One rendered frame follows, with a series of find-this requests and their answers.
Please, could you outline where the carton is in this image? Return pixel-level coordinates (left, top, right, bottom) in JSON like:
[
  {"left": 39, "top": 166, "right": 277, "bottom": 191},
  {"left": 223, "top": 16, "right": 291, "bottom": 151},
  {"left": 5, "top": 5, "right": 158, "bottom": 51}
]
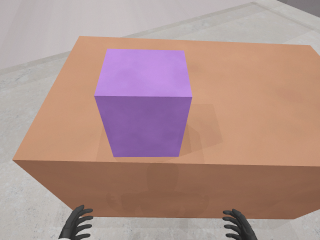
[{"left": 94, "top": 48, "right": 193, "bottom": 157}]

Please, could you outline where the right robot hand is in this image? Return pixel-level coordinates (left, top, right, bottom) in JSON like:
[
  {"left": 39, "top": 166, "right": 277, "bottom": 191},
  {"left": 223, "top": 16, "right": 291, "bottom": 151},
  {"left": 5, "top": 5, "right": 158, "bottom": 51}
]
[{"left": 222, "top": 209, "right": 258, "bottom": 240}]

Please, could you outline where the pedestal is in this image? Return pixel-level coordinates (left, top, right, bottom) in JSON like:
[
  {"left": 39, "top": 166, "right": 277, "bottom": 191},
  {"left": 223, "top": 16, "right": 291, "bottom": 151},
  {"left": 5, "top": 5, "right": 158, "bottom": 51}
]
[{"left": 12, "top": 36, "right": 320, "bottom": 220}]

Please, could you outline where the left robot hand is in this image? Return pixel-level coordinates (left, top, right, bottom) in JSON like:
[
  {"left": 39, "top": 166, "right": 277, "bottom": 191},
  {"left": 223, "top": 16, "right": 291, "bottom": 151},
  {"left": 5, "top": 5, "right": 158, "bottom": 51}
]
[{"left": 58, "top": 205, "right": 94, "bottom": 240}]

